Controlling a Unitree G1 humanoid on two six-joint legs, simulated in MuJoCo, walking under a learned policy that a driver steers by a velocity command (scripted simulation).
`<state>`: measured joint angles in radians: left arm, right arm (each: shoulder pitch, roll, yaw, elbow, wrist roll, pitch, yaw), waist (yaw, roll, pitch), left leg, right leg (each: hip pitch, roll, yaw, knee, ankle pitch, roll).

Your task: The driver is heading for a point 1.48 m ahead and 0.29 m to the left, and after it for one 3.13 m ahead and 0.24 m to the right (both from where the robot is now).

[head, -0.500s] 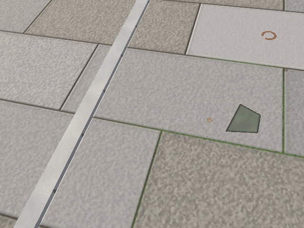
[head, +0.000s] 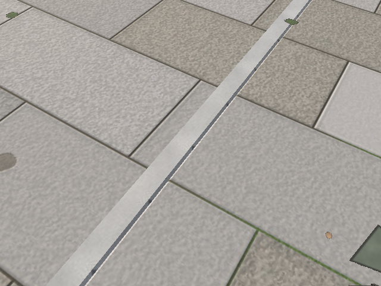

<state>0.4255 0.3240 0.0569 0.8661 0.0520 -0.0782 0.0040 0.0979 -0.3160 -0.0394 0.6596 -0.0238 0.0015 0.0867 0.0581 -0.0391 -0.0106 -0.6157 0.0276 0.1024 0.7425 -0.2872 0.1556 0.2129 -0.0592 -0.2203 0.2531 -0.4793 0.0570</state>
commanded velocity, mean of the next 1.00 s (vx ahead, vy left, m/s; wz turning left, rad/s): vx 0.97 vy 0.00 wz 0.45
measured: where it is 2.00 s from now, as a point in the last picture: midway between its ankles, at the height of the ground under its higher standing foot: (113, 55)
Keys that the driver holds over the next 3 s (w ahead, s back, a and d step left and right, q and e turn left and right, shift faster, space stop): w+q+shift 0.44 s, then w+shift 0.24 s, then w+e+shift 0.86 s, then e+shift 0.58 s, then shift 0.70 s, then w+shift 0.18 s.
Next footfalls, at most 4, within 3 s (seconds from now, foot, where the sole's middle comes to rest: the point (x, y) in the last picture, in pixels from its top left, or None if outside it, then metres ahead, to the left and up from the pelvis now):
0.02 left None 0.17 0.10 -0.75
0.46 right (185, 232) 0.66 0.06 -0.75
0.88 left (84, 175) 0.87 0.48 -0.75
1.34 right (109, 97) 1.33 0.47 -0.75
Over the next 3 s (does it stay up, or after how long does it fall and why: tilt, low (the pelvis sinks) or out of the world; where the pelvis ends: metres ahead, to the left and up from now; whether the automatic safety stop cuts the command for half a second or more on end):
stays up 1.66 0.47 0.03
